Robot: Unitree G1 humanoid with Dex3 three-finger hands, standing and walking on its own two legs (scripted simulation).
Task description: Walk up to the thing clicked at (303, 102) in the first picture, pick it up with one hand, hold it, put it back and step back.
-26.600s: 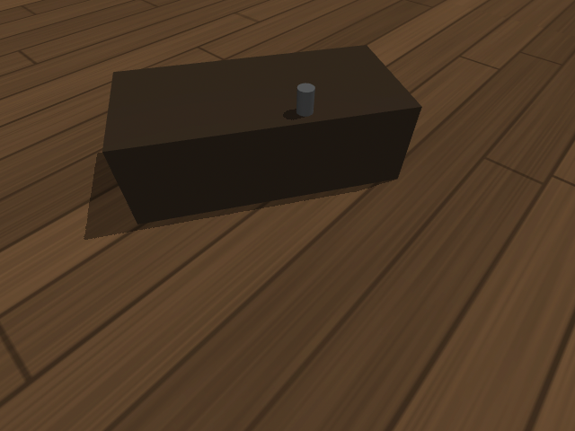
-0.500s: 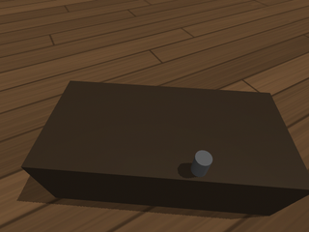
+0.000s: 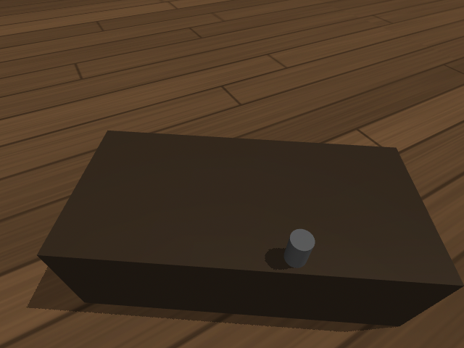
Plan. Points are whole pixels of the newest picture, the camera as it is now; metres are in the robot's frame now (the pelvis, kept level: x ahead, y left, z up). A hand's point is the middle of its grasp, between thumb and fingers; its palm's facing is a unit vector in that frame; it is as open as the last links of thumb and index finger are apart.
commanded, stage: stand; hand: right
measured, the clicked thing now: (298, 248) +0.46 -0.20 -0.30
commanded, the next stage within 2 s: step back in 1.52 s
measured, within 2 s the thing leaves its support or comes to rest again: neither
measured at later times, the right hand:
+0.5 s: hand out of the picture +0.08 -0.25 -0.15, palm faces -0.01 +0.94 -0.34, open 7.4 cm
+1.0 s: hand out of the picture +0.09 -0.25 -0.15, palm faces +0.00 +0.94 -0.35, open 7.4 cm
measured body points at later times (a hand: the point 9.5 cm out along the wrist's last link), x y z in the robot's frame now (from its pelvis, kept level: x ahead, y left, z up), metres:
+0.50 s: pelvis +0.02 +0.01 +0.00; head +0.02 +0.01 +0.45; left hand +0.08 +0.30 -0.14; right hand +0.08 -0.29 -0.13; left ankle +0.00 +0.15 -0.74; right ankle +0.06 -0.13 -0.74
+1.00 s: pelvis +0.03 +0.00 +0.01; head +0.04 +0.00 +0.46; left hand +0.11 +0.30 -0.13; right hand +0.09 -0.30 -0.13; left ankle +0.00 +0.15 -0.74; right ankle +0.06 -0.13 -0.74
